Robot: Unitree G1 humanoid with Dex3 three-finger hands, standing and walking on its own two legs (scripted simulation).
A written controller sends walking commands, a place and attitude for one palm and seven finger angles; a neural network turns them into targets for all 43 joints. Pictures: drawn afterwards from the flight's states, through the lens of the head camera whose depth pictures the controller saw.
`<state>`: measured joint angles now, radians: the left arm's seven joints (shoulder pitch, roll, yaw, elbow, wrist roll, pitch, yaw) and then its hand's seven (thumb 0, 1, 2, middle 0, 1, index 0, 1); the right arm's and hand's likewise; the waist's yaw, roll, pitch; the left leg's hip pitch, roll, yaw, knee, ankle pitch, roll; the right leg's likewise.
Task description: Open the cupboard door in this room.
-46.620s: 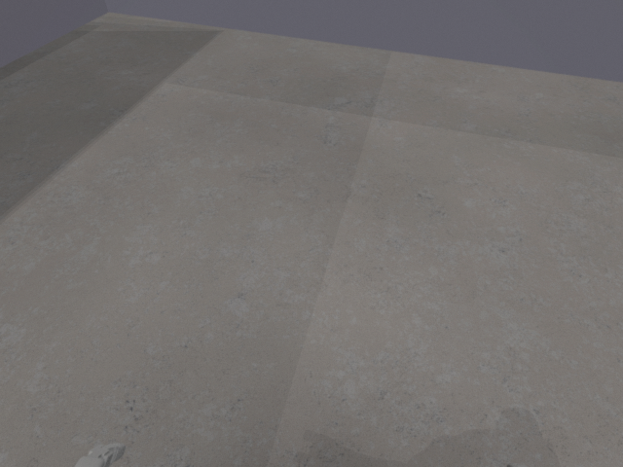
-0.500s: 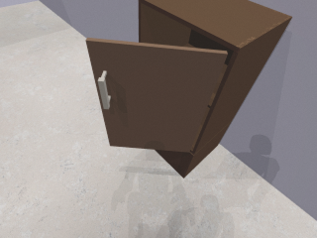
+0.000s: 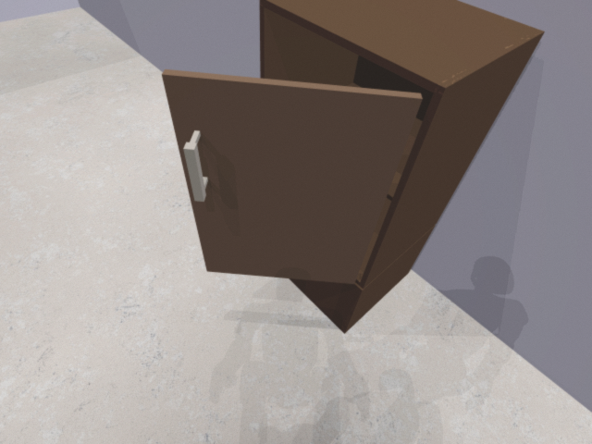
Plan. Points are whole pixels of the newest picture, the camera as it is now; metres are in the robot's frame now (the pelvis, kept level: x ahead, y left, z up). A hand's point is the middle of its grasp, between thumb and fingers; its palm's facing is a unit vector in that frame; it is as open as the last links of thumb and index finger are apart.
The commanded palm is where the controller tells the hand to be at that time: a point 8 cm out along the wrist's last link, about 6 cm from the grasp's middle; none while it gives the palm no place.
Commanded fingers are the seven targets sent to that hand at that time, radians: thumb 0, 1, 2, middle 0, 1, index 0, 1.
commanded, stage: come to a stop and stand still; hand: left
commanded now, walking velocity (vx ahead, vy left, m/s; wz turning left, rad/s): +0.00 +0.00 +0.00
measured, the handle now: (198, 167) +0.58 +0.24 +0.00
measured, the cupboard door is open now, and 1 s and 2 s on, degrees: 44 44 44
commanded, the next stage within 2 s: look again from close up in 0.18 s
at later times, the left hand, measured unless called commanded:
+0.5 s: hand out of the picture +0.04 +0.18 -0.17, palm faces +0.02 -0.97 -0.24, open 7.4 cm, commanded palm none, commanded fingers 0.00 0.90 0.90 -0.20 -0.30 -0.20 -0.30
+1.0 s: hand out of the picture -0.02 +0.16 -0.17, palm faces +0.02 -0.98 -0.19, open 7.4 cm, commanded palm none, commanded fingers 0.00 0.90 0.90 -0.20 -0.30 -0.20 -0.30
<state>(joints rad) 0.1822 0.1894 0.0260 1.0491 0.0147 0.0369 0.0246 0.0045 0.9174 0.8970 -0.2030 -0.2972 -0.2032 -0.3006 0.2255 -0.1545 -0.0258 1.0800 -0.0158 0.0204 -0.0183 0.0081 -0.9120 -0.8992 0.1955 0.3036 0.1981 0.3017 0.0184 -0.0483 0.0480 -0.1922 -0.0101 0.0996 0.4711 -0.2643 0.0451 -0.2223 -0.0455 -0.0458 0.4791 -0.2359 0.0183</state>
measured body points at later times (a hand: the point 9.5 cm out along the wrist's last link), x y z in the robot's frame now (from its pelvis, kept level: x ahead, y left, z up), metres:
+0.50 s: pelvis +0.02 -0.01 +0.00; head +0.02 -0.01 +0.44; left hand +0.04 +0.23 -0.16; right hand +0.06 -0.26 -0.15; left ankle +0.00 +0.09 -0.74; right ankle +0.01 -0.13 -0.74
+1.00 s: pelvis -0.03 -0.01 +0.00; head -0.05 +0.00 +0.45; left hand -0.02 +0.22 -0.16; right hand -0.02 -0.24 -0.15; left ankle +0.00 +0.09 -0.74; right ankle +0.01 -0.13 -0.74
